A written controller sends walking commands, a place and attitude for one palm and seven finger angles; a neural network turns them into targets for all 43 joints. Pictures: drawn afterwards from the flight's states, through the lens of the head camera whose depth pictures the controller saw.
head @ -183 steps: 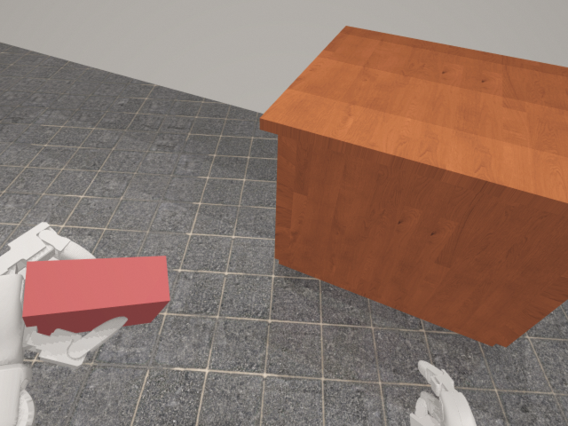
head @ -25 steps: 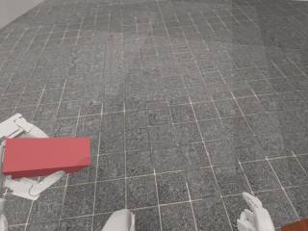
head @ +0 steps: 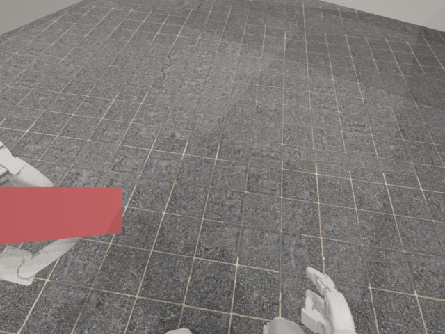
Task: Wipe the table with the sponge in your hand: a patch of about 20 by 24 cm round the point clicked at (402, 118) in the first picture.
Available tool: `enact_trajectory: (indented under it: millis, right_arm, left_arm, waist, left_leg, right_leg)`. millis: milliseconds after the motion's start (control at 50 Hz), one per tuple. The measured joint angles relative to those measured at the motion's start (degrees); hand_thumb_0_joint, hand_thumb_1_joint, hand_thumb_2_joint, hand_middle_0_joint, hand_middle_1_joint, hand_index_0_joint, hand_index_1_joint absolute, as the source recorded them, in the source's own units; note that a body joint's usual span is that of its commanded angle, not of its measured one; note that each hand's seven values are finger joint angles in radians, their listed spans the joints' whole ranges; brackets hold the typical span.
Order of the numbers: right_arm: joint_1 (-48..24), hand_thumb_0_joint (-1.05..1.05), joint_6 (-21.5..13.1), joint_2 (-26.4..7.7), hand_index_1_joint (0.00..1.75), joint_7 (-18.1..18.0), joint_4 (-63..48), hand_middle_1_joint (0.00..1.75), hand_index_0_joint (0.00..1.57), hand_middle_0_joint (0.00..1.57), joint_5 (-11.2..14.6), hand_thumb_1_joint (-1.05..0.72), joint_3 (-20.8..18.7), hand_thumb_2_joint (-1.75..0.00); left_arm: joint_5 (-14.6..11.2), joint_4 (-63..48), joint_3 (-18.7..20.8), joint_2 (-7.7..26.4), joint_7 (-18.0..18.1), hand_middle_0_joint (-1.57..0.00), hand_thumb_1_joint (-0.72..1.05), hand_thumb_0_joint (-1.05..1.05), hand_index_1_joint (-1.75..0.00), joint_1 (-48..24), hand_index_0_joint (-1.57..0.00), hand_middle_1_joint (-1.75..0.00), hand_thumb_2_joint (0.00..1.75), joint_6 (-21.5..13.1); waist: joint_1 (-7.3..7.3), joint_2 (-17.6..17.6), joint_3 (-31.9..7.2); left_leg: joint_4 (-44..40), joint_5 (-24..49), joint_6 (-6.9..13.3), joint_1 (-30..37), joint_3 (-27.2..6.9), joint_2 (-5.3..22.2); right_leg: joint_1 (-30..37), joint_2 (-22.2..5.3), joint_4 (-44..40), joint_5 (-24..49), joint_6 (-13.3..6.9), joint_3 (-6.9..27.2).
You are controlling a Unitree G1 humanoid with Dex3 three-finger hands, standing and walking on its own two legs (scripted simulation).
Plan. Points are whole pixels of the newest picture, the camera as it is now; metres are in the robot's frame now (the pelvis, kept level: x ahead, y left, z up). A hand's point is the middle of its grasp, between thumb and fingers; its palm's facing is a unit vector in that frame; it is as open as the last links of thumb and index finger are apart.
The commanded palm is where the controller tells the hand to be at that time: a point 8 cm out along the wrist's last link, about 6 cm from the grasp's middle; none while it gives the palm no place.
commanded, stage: walk to a spot facing it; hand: left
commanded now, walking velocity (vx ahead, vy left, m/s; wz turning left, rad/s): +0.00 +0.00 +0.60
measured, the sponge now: (72, 213) +0.22 +0.20 +0.19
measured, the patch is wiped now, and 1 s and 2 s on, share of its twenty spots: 0.00 0.00 0.00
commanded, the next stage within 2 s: none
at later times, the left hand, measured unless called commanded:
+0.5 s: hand out of the picture +0.10 +0.23 +0.19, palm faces +0.62 -0.64 -0.46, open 9.4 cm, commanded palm +0.03 +0.25 +0.18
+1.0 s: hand out of the picture -0.05 +0.21 +0.16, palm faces +0.81 -0.41 -0.42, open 9.4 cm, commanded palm -0.11 +0.21 +0.18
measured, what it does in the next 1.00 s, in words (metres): steps to the right, turning left: right foot, then left foot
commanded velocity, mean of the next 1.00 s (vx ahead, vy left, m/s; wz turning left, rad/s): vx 0.17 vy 0.00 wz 0.52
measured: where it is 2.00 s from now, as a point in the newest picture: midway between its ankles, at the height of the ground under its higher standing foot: outside the picture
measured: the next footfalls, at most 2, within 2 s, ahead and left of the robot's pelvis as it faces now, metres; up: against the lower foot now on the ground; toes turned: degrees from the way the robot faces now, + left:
right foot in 0.16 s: +0.03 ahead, -0.16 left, +0.00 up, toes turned +0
left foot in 0.54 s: -0.05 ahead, +0.07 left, +0.00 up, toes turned +26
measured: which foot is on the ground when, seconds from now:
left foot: down 0.00-0.16, up 0.18-0.52, down 0.54-0.94, up 0.96-1.00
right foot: up 0.00-0.14, down 0.16-0.54, up 0.56-0.92, down 0.94-1.00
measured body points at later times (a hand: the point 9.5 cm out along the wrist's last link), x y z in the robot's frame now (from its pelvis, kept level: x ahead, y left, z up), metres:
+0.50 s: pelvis -0.04 -0.06 -0.01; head -0.02 -0.06 +0.44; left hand +0.06 +0.26 +0.21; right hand +0.21 -0.26 -0.08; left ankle -0.08 +0.05 -0.72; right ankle -0.01 -0.16 -0.74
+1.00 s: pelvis -0.08 -0.11 -0.01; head -0.06 -0.13 +0.44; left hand -0.09 +0.23 +0.18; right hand +0.18 -0.18 -0.12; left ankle -0.11 +0.03 -0.70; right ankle -0.04 -0.20 -0.74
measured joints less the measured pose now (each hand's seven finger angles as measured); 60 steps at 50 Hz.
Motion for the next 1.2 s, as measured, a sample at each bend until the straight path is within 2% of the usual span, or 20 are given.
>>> enact_trajectory:
  millis: [120, 160, 220, 260, 300, 380, 480, 540, 560, 600, 640, 680, 800, 920, 940, 980, 1020, 1080, 1140, 1200]
  right_arm:
    - [2.18, 0.01, -0.61, -2.76, 0.3, -1.27, 1.52, 0.3, 0.2, 0.2, 0.13, -0.9, -0.67, -0.9]
    - [2.21, 0.01, -0.78, -3.47, 0.3, -1.63, 1.65, 0.3, 0.2, 0.2, 0.05, -0.9, -0.75, -0.9]
    - [0.92, 0.01, -0.66, -5.69, 0.3, -2.42, 3.97, 0.3, 0.2, 0.2, -0.27, -0.91, -1.39, -0.9]
    - [0.62, 0.01, -0.31, -6.52, 0.3, -2.61, 5.31, 0.3, 0.2, 0.2, -0.64, -0.91, -1.81, -0.9]
    - [0.21, 0.01, 0.33, -6.69, 0.3, -3.23, 5.26, 0.3, 0.2, 0.2, -0.69, -0.91, -2.12, -0.9]
    - [0.05, 0.01, 1.29, -6.43, 0.3, -4.77, 2.5, 0.3, 0.2, 0.2, -0.85, -0.91, -2.99, -0.9]
    - [0.5, 0.01, 2.39, -7.32, 0.3, -5.05, -0.16, 0.3, 0.2, 0.19, -1.19, -0.91, -3.97, -0.9]
    - [0.31, 0.01, 3.1, -7.66, 0.3, -4.73, -1.04, 0.3, 0.2, 0.19, -1.17, -0.91, -4.12, -0.9]
    - [-0.18, 0.01, 3.19, -6.96, 0.3, -4.65, -0.77, 0.3, 0.2, 0.19, -1.11, -0.91, -4.09, -0.9]
    - [-0.15, 0.01, 2.39, -5.45, 0.3, -3.88, -0.05, 0.3, 0.2, 0.19, -1.18, -0.91, -3.65, -0.9]
    - [0.57, 0.01, 1.38, -3.88, 0.3, -2.71, 1.0, 0.3, 0.2, 0.19, -1.12, -0.91, -2.63, -0.9]
    - [1.47, 0.01, 0.36, -2.47, 0.3, -1.73, 1.8, 0.3, 0.2, 0.19, -0.79, -0.91, -1.54, -0.9]
    - [3.07, 0.01, -0.88, -0.61, 0.3, -0.89, 2.94, 0.3, 0.2, 0.2, -0.55, -0.9, 0.43, -0.9]
    - [3.17, 0.01, -0.05, -1.15, 0.3, -1.85, 3.9, 0.3, 0.21, 0.2, -0.54, -0.9, 0.71, -0.9]
    - [3.18, 0.01, 0.04, -1.31, 0.3, -1.91, 3.63, 0.3, 0.21, 0.2, -0.49, -0.9, 0.66, -0.9]
    - [1.95, 0.01, 0.4, -2.92, 0.3, -2.02, 4.76, 0.3, 0.21, 0.2, -0.49, -0.9, 0.13, -0.9]
    - [1.13, 0.01, 0.79, -4.97, 0.3, -2.17, 6.71, 0.3, 0.2, 0.2, -1.13, -0.9, -0.37, -0.9]
    - [1.14, 0.01, 1.29, -6.69, 0.3, -2.36, 7.3, 0.3, 0.2, 0.2, -1.08, -0.91, -1.47, -0.9]
    - [1.57, 0.01, 1.11, -7.69, 0.3, -3.13, 6.22, 0.3, 0.2, 0.2, -1.19, -0.91, -2.89, -0.9]
    - [1.91, 0.01, 1.06, -8.55, 0.3, -3.49, 4.61, 0.3, 0.2, 0.2, -1.14, -0.91, -4.13, -0.9]
  left_arm:
    - [0.1, 8.81, -1.92, -4.59, -0.23, -0.82, -0.43, 0.0, -1.36, -0.26, -0.81, -1.35, 1.01, 2.96]
    - [0.63, 11.2, -3.18, -6.03, -0.18, -0.82, -0.43, 0.0, -1.36, -1.96, -0.81, -1.35, 1.01, 4.76]
    - [1.51, 13.34, -7.82, -9.56, -0.01, -0.82, -0.43, 0.0, -1.36, -5.66, -0.81, -1.35, 1.01, 7.08]
    - [1.66, 12.67, -10.07, -10.38, 0.0, -0.82, -0.43, 0.0, -1.36, -6.07, -0.81, -1.35, 1.01, 7.68]
    - [1.71, 10.51, -10.46, -9.69, -0.14, -0.82, -0.43, 0.0, -1.36, -4.72, -0.81, -1.35, 1.01, 6.92]
    - [1.61, 7.04, -7.58, -5.36, -0.02, -0.83, -0.43, 0.0, -1.35, -2.43, -0.81, -1.35, 1.01, 3.78]
    - [1.3, 7.05, -3.57, -2.81, 1.21, -0.83, -0.43, 0.0, -1.35, -2.44, -0.81, -1.35, 1.01, 2.15]
    - [0.93, 7.66, -2.77, -3.6, 1.82, -0.83, -0.43, 0.0, -1.35, -2.23, -0.81, -1.35, 1.01, 2.3]
    - [0.68, 8.17, -2.79, -3.87, 1.92, -0.83, -0.43, 0.0, -1.35, -2.5, -0.81, -1.35, 1.01, 2.55]
    - [1.38, 9.84, -3.95, -4.93, 1.34, -0.83, -0.43, 0.0, -1.35, -3.13, -0.81, -1.35, 1.01, 2.73]
    - [2.53, 10.38, -5.48, -5.42, 0.29, -0.83, -0.43, 0.0, -1.35, -3.5, -0.81, -1.35, 1.01, 3.18]
    - [3.14, 8.81, -6.7, -5.45, -0.27, -0.83, -0.43, 0.0, -1.35, -3.8, -0.81, -1.35, 1.01, 3.32]
    - [2.24, 4.5, -5.49, -4.74, -0.24, -0.83, -0.43, 0.0, -1.35, -2.14, -0.81, -1.35, 1.01, 0.87]
    - [1.82, 13.85, -4.47, -5.14, -0.25, -0.83, -0.43, 0.0, -1.35, -4.38, -0.81, -1.35, 1.01, 2.1]
    - [2.02, 14.96, -4.67, -4.99, -0.31, -0.83, -0.43, 0.0, -1.35, -5.15, -0.81, -1.35, 1.01, 2.79]
    - [2.34, 16.86, -6.61, -6.8, -0.68, -0.83, -0.43, 0.0, -1.35, -7.16, -0.81, -1.35, 1.01, 4.09]
    - [2.3, 17.37, -8.91, -9.16, -0.97, -0.83, -0.43, 0.0, -1.35, -7.02, -0.81, -1.35, 1.01, 4.76]
    - [2.26, 15.4, -10.45, -10.21, -1.32, -0.83, -0.43, 0.0, -1.35, -3.35, -0.81, -1.34, 1.01, 4.36]
    - [2.67, 13.09, -10.16, -8.19, -1.15, -0.83, -0.43, 0.0, -1.35, -1.96, -0.81, -1.34, 1.01, 3.06]
    - [2.62, 11.49, -8.15, -5.66, -0.33, -0.83, -0.43, 0.0, -1.35, -2.9, -0.81, -1.34, 1.01, 1.87]
  waist:
    - [2.57, 2.67, -2.39]
    - [3.35, 1.77, -2.49]
    - [3.15, 2.38, -0.83]
    - [2.55, 1.1, -0.67]
    - [1.61, -0.49, -0.7]
    - [-0.3, -2.65, -1.31]
    - [-0.43, -3.1, -2.96]
    - [-0.43, -3.7, -3.13]
    - [-0.2, -4.9, -2.45]
    - [-0.05, -4.83, -1.75]
    - [-0.26, -3.94, -1.7]
    - [0.09, -3.27, -1.37]
    - [1.81, -0.19, -2.05]
    - [2.41, 2.03, -5.17]
    - [2.33, 1.15, -5.59]
    - [2.89, 1.14, -4.51]
    - [3.1, 1.35, -3.57]
    - [2.64, 0.21, -3.29]
    - [1.88, -1.4, -2.15]
    - [1.5, -2.41, -1.02]
  left_leg:
    - [-0.72, 1.45, -1.94, -1.38, -4.22, -0.67]
    - [1.71, 0.7, -2.72, -3.07, -4.81, -1.8]
    - [18.77, -13.02, -3.42, -8.59, -3.95, -2.64]
    - [31.12, -15.26, -4.54, -11.28, -1.71, -3.35]
    - [36.85, -15.65, -5.34, -11.45, 0.64, -2.79]
    - [29.3, -16.02, -5.45, -6.56, 4.04, -0.45]
    - [13.5, -16.86, -4.7, 1.19, 6.82, 0.46]
    - [3.47, -8.1, -2.9, 5.91, 7.95, -1.07]
    - [4.11, -7.16, -1.55, 5.78, 8.23, -2.1]
    - [5.87, -8.78, 0.06, 5.18, 6.96, -2.21]
    - [5.2, -8.59, 0.38, 4.85, 4.31, -1.7]
    - [3.36, -6.65, -0.03, 4.86, 1.71, -1.26]
    - [-0.96, -2.5, -0.12, 4.56, -3.11, -0.69]
    - [0.29, -3.77, -0.01, 1.49, -4.01, -1.06]
    - [3.41, -7.12, -0.02, -0.74, -3.22, -1.7]
    - [16.78, -15.02, -0.75, -6.13, -2.56, -2.24]
    - [30.64, -14.65, -2.04, -10.45, -1.82, -2.32]
    - [40.97, -10.86, -3.54, -13.76, 0.16, -1.18]
    - [38.71, -9.42, -3.84, -13.65, 2.4, 0.58]
    - [27.27, -9.34, -3.26, -10.48, 5.25, 2.02]
  right_leg:
    - [9.89, 2.99, -15.03, -3.31, 0.23, -0.81]
    - [14.82, 3.33, -24.73, 1.08, -1.0, -1.42]
    - [15.46, 2.86, -23.9, 4.72, -5.99, -4.18]
    - [16.35, 1.3, -23.89, 3.91, -6.64, -5.61]
    - [17.13, 0.07, -24.81, 4.1, -6.76, -6.44]
    - [17.21, -1.59, -26.42, 5.28, -6.86, -8.44]
    - [14.13, -3.38, -23.95, 4.79, -6.33, -11.02]
    - [10.85, -5.79, -17.66, 2.62, -5.12, -11.64]
    - [9.13, -6.65, -13.21, 1.72, -3.95, -9.62]
    - [5.41, -4.32, -2.11, -5.96, -2.49, -4.87]
    - [2.4, -1.9, 5.38, -7.18, -1.81, -2.78]
    - [0.85, -0.65, 6.96, -4.8, -1.29, -1.93]
    - [2.92, 0.71, -1.25, -1.36, -0.94, -1.61]
    - [14.53, 3.35, -19.7, -5.91, -2.26, -4.26]
    - [16.91, 3.12, -24.7, -5.64, -3.62, -4.16]
    - [16.23, 2.28, -24.82, 3.3, -6.55, -4.91]
    - [17.03, 1.4, -24.02, 3.59, -7.22, -6.02]
    - [19.14, 0.18, -26.76, 3.44, -6.81, -6.7]
    - [21.14, -1.15, -29.89, 4.53, -6.55, -7.98]
    - [22.06, -2.36, -31.14, 4.65, -6.15, -9.26]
